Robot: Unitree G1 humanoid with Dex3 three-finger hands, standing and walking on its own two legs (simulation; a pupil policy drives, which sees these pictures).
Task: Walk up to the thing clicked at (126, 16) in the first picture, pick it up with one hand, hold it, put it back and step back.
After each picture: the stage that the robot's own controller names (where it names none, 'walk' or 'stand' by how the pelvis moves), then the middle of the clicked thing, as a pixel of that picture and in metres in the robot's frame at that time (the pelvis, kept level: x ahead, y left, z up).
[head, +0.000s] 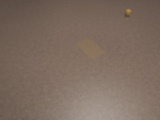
stand; (127, 14) +2.07 -0.70 -0.72
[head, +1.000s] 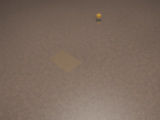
walk; (98, 18) +2.02 -0.14 -0.70
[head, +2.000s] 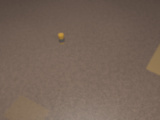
walk; (61, 38) +1.41 +0.30 -0.72
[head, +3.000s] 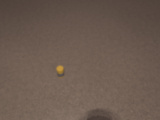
walk; (60, 72) +0.91 +0.25 -0.71
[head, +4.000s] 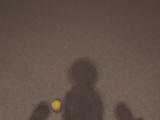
walk; (56, 107) +0.56 +0.19 -0.69
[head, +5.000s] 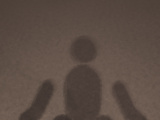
stand; out of the picture +0.34 +0.19 -0.69
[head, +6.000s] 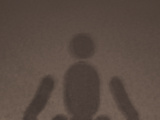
stand; out of the picture +0.30 +0.17 -0.72
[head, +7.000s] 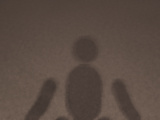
stand; out of the picture +0.31 +0.18 -0.73
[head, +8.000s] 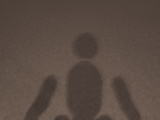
stand; out of the picture +0.30 +0.19 -0.73
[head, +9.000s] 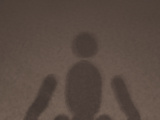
stand; out of the picture +0.29 +0.19 -0.73
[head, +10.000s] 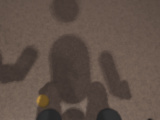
go down; (43, 102) +0.34 +0.19 -0.51
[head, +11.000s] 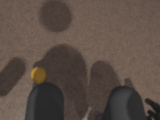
go down; (39, 77) +0.39 +0.20 -0.32
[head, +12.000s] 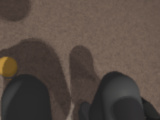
close in; (8, 69) +0.38 +0.22 -0.25
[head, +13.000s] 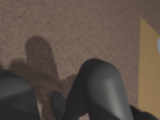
close; out of the picture +0.38 +0.24 -0.22
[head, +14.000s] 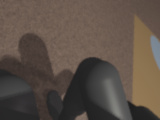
close; out of the picture +0.38 +0.25 -0.22
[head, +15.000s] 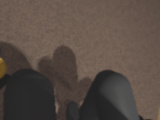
lift; out of the picture +0.33 +0.25 -0.14
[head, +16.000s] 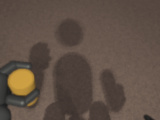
lift; (24, 88) +0.31 +0.18 +0.02
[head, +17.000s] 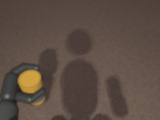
hold; (33, 88) +0.32 +0.17 +0.02
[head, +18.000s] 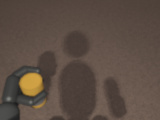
hold; (34, 91) +0.32 +0.17 +0.01
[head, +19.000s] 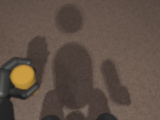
crouch; (26, 82) +0.35 +0.18 -0.04
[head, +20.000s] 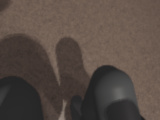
lower; out of the picture +0.39 +0.24 -0.17
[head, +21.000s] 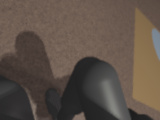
lower; out of the picture +0.39 +0.27 -0.22
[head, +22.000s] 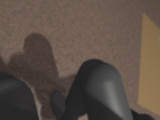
lower; out of the picture +0.39 +0.27 -0.21
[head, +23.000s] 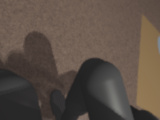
lower; out of the picture +0.38 +0.26 -0.22
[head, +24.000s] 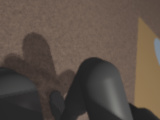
lower; out of the picture +0.38 +0.26 -0.22
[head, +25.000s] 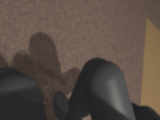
open; out of the picture +0.36 +0.25 -0.21
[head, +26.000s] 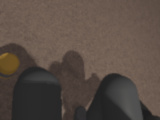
stand; (7, 66) +0.37 +0.23 -0.24
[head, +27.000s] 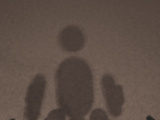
stand; out of the picture +0.32 +0.19 -0.62
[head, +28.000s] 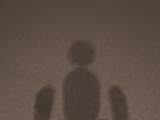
stand; out of the picture +0.32 +0.19 -0.67
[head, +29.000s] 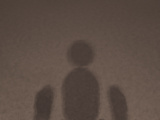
stand; out of the picture +0.32 +0.19 -0.67
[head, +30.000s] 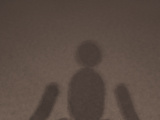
walk; out of the picture +0.33 +0.19 -0.72
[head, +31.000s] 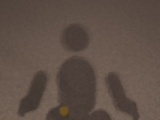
walk; (64, 112) +0.43 +0.15 -0.70
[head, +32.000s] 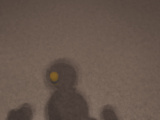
walk; (54, 78) +0.71 +0.19 -0.70
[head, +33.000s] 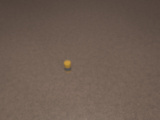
stand; (67, 66) +0.99 +0.18 -0.70
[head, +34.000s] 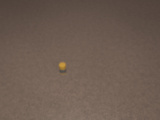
stand; (62, 68) +0.98 +0.19 -0.72
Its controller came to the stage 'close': yes
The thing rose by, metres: 0.73
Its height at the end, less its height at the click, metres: +0.00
